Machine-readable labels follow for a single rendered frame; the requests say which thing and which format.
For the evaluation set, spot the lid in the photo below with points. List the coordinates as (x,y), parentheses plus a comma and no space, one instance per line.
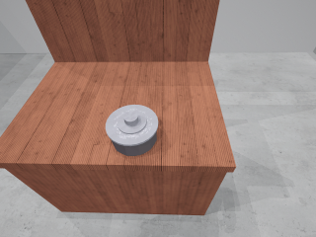
(131,135)

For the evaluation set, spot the pot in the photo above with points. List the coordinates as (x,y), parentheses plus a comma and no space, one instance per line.
(136,150)

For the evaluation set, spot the knob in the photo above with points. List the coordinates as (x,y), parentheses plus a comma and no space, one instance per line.
(130,118)

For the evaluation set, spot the table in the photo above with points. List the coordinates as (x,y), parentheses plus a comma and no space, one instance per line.
(110,54)

